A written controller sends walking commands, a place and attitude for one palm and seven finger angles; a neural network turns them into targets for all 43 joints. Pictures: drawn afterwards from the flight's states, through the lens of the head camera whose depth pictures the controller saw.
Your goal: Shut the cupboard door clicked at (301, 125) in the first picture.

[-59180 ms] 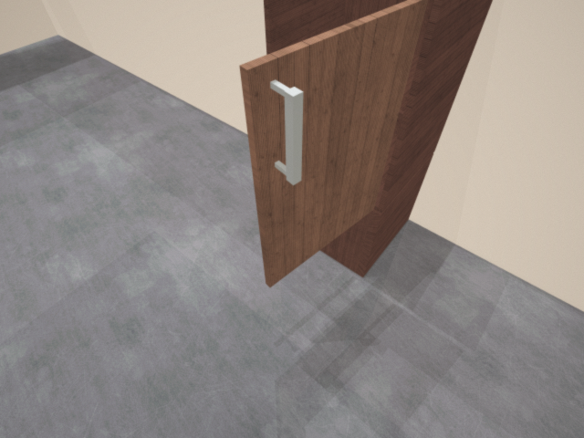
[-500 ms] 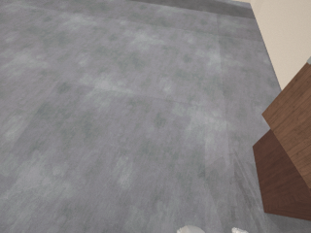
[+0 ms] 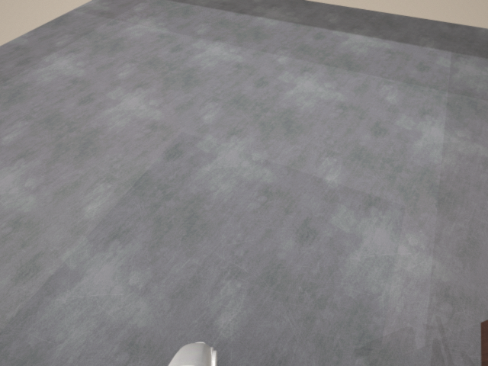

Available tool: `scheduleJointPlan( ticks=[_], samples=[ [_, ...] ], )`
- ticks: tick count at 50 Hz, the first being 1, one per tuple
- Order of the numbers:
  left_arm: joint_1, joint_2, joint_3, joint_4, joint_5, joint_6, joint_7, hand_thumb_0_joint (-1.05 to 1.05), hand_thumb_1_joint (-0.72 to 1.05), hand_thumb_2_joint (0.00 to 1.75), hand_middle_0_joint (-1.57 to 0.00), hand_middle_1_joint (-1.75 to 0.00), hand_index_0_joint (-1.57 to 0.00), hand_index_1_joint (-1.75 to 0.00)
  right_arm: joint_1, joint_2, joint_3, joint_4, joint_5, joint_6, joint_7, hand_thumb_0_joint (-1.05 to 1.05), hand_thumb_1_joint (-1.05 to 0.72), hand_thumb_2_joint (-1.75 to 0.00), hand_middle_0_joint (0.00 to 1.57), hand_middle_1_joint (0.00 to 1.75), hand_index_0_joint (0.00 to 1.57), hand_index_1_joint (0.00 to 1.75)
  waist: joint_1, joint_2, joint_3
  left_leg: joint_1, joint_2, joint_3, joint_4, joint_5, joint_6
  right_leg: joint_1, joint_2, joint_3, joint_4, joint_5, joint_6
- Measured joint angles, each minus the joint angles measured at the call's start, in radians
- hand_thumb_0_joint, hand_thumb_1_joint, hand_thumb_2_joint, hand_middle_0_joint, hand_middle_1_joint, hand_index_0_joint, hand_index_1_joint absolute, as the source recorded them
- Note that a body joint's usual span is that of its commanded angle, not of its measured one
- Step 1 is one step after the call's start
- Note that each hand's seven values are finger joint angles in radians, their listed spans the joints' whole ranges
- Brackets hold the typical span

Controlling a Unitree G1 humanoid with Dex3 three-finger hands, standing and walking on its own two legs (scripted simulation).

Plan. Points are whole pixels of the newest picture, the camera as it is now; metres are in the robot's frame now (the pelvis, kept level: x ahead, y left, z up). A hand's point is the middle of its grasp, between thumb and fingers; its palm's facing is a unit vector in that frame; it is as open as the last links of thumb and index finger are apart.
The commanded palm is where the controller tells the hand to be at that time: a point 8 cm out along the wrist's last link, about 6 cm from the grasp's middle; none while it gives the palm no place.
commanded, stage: walk to a spot facing it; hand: left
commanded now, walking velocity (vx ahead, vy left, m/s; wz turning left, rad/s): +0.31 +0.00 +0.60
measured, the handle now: out of the picture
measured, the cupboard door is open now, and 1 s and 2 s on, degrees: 19 19 19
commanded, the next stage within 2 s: turn to face it in 0.44 s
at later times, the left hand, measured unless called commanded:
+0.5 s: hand (108, 332) +0.21 +0.29 -0.17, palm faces +0.30 -0.93 -0.19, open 7.4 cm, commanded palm none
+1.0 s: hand (138, 252) +0.39 +0.27 -0.18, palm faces +0.16 -0.96 -0.21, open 7.3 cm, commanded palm none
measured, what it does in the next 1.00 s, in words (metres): walks ahead: left foot, then right foot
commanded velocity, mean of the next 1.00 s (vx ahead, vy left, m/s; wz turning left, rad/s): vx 0.15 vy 0.00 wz -0.07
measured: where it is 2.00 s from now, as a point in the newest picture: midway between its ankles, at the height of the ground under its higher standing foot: (221, 309)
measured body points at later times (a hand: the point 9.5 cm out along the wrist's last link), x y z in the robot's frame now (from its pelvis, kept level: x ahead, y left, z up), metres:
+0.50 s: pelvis +0.19 +0.07 +0.00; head +0.22 +0.11 +0.44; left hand +0.20 +0.34 -0.16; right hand +0.33 -0.14 -0.14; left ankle +0.19 +0.12 -0.74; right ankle +0.27 -0.10 -0.65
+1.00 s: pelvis +0.36 +0.08 -0.01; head +0.41 +0.09 +0.44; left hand +0.38 +0.32 -0.16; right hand +0.43 -0.15 -0.16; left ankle +0.32 +0.21 -0.68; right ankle +0.41 -0.01 -0.74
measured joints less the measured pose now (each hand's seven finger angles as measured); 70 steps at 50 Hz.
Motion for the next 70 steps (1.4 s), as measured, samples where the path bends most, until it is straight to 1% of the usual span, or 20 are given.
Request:
scheduleJointPlan(
  ticks=[7,10,12,13,16,18,23,28,32,39,41,43,45,47,51,56,59,62,65,70],
  samples=[
    [0.099,0.003,0.004,0.072,0.004,-0.005,0.007,0.0,0.92,0.9,-0.2,-0.3,-0.2,-0.3,-0.121,0.014,0.015,-0.044,-0.002,0.005,0.019,0.01,-0.91,-0.9,0.19,0.29,0.19,0.3,0.044,-0.026,0.049,-0.03,0.029,0.063,-0.271,0.032,0.014,0.134,-0.007,-0.116,-0.044,-0.072,0.034],
    [0.139,0.015,0.006,0.095,0.005,0.0,0.003,0.0,0.91,0.9,-0.2,-0.3,-0.2,-0.3,-0.174,0.018,0.026,-0.071,-0.003,-0.007,0.023,0.01,-0.91,-0.9,0.19,0.29,0.19,0.3,0.068,-0.046,0.072,0.021,0.007,0.102,-0.415,-0.009,0.045,0.172,-0.035,-0.149,0.005,-0.138,0.066],
    [0.169,0.022,0.008,0.11,0.001,0.008,-0.002,0.0,0.91,0.9,-0.2,-0.3,-0.2,-0.3,-0.193,0.015,0.032,-0.099,-0.006,-0.026,0.023,0.0,-0.91,-0.9,0.19,0.29,0.19,0.3,0.073,-0.058,0.074,0.088,-0.027,0.127,-0.507,-0.008,0.072,0.161,-0.079,-0.156,0.13,-0.202,0.081],
    [0.184,0.02,0.008,0.114,-0.003,0.016,-0.008,0.0,0.91,0.9,-0.2,-0.3,-0.2,-0.3,-0.195,0.004,0.034,-0.117,-0.009,-0.04,0.023,0.0,-0.91,-0.9,0.2,0.29,0.2,0.3,0.068,-0.042,0.065,0.104,-0.027,0.119,-0.532,0.071,0.1,0.112,-0.096,-0.137,0.271,-0.213,0.072],
    [0.131,0.047,0.011,0.113,-0.009,0.06,-0.015,0.01,0.91,0.9,-0.2,-0.3,-0.2,-0.3,-0.198,0.007,0.038,-0.126,0.0,-0.066,-0.001,0.0,-0.91,-0.9,0.2,0.29,0.2,0.3,0.065,-0.054,0.085,0.107,-0.06,0.108,-0.44,0.024,0.128,-0.11,-0.082,0.082,0.743,-0.227,0.053],
    [0.079,0.062,0.022,0.089,-0.004,0.065,-0.012,0.01,0.91,0.9,-0.2,-0.3,-0.2,-0.29,-0.176,0.015,0.047,-0.117,0.001,-0.064,-0.013,0.0,-0.91,-0.9,0.2,0.29,0.2,0.3,0.069,-0.062,0.079,0.149,-0.078,0.094,-0.479,-0.002,0.124,-0.238,-0.069,0.146,0.858,-0.172,0.048],
    [-0.041,0.069,0.031,0.011,0.008,0.052,-0.017,0.01,0.91,0.9,-0.2,-0.3,-0.19,-0.29,-0.103,0.044,0.059,-0.065,0.003,-0.066,-0.032,0.0,-0.91,-0.9,0.2,0.3,0.2,0.3,0.056,-0.057,0.051,0.269,-0.108,0.045,-0.645,0.038,0.12,-0.423,-0.064,0.211,0.769,-0.009,0.061],
    [-0.104,0.061,0.027,-0.019,0.007,0.056,-0.019,0.0,0.91,0.9,-0.2,-0.3,-0.19,-0.29,-0.015,0.069,0.054,-0.014,0.009,-0.068,-0.041,0.0,-0.92,-0.9,0.2,0.3,0.2,0.3,0.027,-0.053,0.005,0.385,-0.12,0.005,-0.775,0.047,0.117,-0.48,-0.049,0.232,0.636,0.109,0.08],
    [-0.134,0.054,0.014,-0.011,0.001,0.057,-0.011,0.0,0.91,0.9,-0.2,-0.3,-0.19,-0.29,0.043,0.088,0.057,0.032,0.007,-0.073,-0.052,0.0,-0.92,-0.9,0.2,0.3,0.2,0.3,0.015,-0.06,-0.007,0.466,-0.12,-0.006,-0.828,0.022,0.105,-0.439,-0.023,0.222,0.466,0.162,0.069],
    [-0.111,0.017,-0.009,0.024,-0.003,0.061,-0.009,0.0,0.91,0.9,-0.2,-0.3,-0.19,-0.29,0.093,0.099,0.058,0.085,0.002,-0.059,-0.069,0.0,-0.91,-0.9,0.2,0.3,0.2,0.3,0.008,-0.041,0.009,0.549,-0.093,0.055,-0.721,-0.148,0.069,-0.252,0.069,0.167,0.202,0.146,-0.003],
    [-0.099,0.001,-0.009,0.03,0.001,0.05,-0.01,0.0,0.91,0.9,-0.2,-0.3,-0.2,-0.29,0.08,0.092,0.051,0.097,0.013,-0.045,-0.071,0.0,-0.91,-0.9,0.2,0.3,0.2,0.3,0.016,-0.012,0.025,0.485,-0.057,0.074,-0.537,-0.193,0.05,-0.22,0.104,0.169,0.185,0.047,-0.031],
    [-0.094,-0.009,-0.012,0.032,-0.005,0.041,-0.004,0.0,0.91,0.9,-0.2,-0.3,-0.2,-0.29,0.046,0.088,0.046,0.093,0.021,-0.028,-0.073,0.0,-0.91,-0.9,0.2,0.3,0.2,0.3,0.015,-0.001,0.056,0.358,-0.052,0.039,-0.25,-0.253,0.015,-0.211,0.121,0.175,0.194,0.03,-0.043],
    [-0.086,-0.015,-0.004,0.032,-0.01,0.047,0.011,0.0,0.91,0.9,-0.2,-0.3,-0.2,-0.3,0.01,0.086,0.044,0.079,0.022,-0.015,-0.073,0.0,-0.91,-0.9,0.2,0.3,0.2,0.3,0.021,-0.006,0.077,0.25,-0.049,0.011,-0.085,-0.262,-0.007,-0.188,0.13,0.189,0.16,0.046,-0.048],
    [-0.077,-0.007,0.007,0.034,-0.011,0.057,0.021,-0.01,0.93,0.9,-0.2,-0.3,-0.2,-0.3,-0.026,0.084,0.043,0.057,0.02,-0.005,-0.068,0.0,-0.91,-0.9,0.2,0.3,0.2,0.3,0.028,-0.013,0.081,0.167,-0.03,-0.005,-0.047,-0.232,-0.022,-0.168,0.137,0.204,0.113,0.065,-0.049],
    [-0.053,0.013,0.018,0.045,-0.005,0.073,0.017,-0.01,0.93,0.9,-0.2,-0.3,-0.2,-0.3,-0.09,0.076,0.037,0.006,0.014,0.007,-0.059,0.0,-0.91,-0.9,0.2,0.3,0.2,0.3,0.038,-0.025,0.062,0.09,0.004,-0.028,-0.152,-0.157,-0.043,-0.154,0.142,0.244,0.064,0.084,-0.037],
    [-0.034,0.033,0.031,0.045,0.001,0.089,0.005,0.0,0.92,0.9,-0.2,-0.3,-0.2,-0.3,-0.147,0.069,0.035,-0.045,0.018,-0.002,-0.058,0.0,-0.91,-0.9,0.2,0.3,0.2,0.3,0.06,-0.047,0.035,0.148,-0.001,-0.036,-0.403,-0.109,-0.05,-0.163,0.142,0.312,0.093,0.059,-0.008],
    [-0.025,0.046,0.038,0.036,-0.01,0.103,-0.001,0.0,0.91,0.9,-0.2,-0.3,-0.2,-0.3,-0.154,0.062,0.041,-0.071,0.016,-0.026,-0.061,0.0,-0.91,-0.9,0.2,0.3,0.2,0.3,0.063,-0.05,0.009,0.23,-0.001,-0.023,-0.592,0.024,-0.034,-0.197,0.152,0.343,0.176,-0.004,0.009],
    [-0.041,0.077,0.048,0.028,-0.01,0.118,-0.008,0.0,0.91,0.9,-0.2,-0.3,-0.2,-0.29,-0.155,0.076,0.056,-0.086,0.001,-0.031,-0.062,0.0,-0.91,-0.9,0.2,0.3,0.2,0.3,0.073,-0.078,0.015,0.256,0.006,0.032,-0.571,-0.011,0.004,-0.279,0.14,0.303,0.452,-0.195,0.021],
    [-0.058,0.101,0.06,0.01,-0.006,0.125,-0.021,0.0,0.91,0.9,-0.2,-0.3,-0.2,-0.29,-0.137,0.081,0.067,-0.097,-0.007,-0.027,-0.063,0.0,-0.91,-0.9,0.2,0.3,0.2,0.3,0.071,-0.073,0.012,0.297,0.032,0.062,-0.62,-0.011,0.009,-0.334,0.121,0.243,0.655,-0.205,0.042],
    [-0.078,0.117,0.061,-0.023,-0.006,0.132,-0.035,0.0,0.91,0.9,-0.2,-0.3,-0.19,-0.29,-0.114,0.065,0.062,-0.09,-0.008,-0.022,-0.064,0.0,-0.9,-0.9,0.2,0.3,0.2,0.3,0.064,-0.042,0.017,0.34,0.074,0.12,-0.669,-0.001,0.003,-0.305,0.075,0.192,0.588,-0.172,0.06]
  ],
)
